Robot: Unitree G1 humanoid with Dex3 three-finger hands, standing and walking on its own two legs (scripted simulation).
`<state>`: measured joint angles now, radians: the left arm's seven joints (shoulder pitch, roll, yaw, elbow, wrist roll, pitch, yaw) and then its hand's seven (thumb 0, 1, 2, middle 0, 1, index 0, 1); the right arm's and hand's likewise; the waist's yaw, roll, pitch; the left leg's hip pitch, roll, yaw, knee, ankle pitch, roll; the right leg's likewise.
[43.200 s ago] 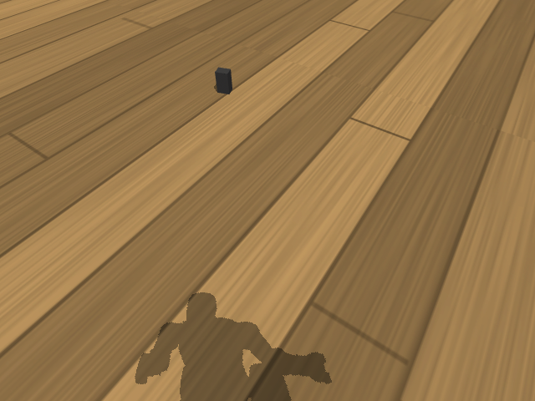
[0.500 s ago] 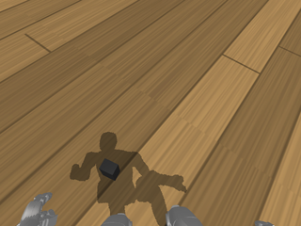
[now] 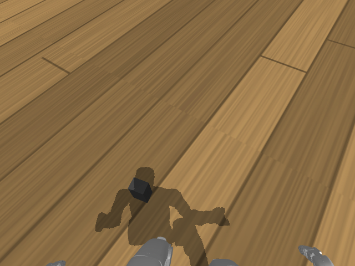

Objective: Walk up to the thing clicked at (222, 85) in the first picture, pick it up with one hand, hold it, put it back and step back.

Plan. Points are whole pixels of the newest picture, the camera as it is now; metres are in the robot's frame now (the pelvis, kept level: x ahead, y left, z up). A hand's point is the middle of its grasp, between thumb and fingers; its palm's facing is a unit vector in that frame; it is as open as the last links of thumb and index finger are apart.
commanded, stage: step back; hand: left
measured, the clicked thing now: (140, 190) +0.51 +0.24 -0.69
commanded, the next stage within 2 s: none
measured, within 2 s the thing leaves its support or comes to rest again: neither
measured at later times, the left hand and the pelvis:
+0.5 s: hand out of the picture -0.06 +0.29 -0.15, palm faces +0.02 -0.93 -0.38, open 7.4 cm; pelvis -0.14 +0.01 +0.00, yaw +1 degrees
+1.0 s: hand out of the picture -0.19 +0.27 -0.15, palm faces +0.07 -0.91 -0.40, open 7.4 cm; pelvis -0.31 -0.01 -0.01, yaw +4 degrees
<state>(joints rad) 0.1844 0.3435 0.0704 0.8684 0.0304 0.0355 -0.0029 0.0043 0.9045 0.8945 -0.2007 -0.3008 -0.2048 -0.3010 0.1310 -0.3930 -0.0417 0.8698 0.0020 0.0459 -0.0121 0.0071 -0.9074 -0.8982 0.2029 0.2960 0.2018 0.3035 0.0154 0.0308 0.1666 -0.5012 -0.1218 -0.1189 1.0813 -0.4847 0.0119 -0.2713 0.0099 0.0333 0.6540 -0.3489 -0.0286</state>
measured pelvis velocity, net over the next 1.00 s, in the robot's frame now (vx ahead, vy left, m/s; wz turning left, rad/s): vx -0.31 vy -0.01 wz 0.07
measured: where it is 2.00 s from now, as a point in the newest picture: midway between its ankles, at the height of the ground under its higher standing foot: outside the picture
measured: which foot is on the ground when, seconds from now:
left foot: up 0.00-0.20, down 0.22-0.62, up 0.64-0.90, down 0.92-1.00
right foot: down 0.00-0.22, up 0.24-0.58, down 0.60-0.94, up 0.96-1.00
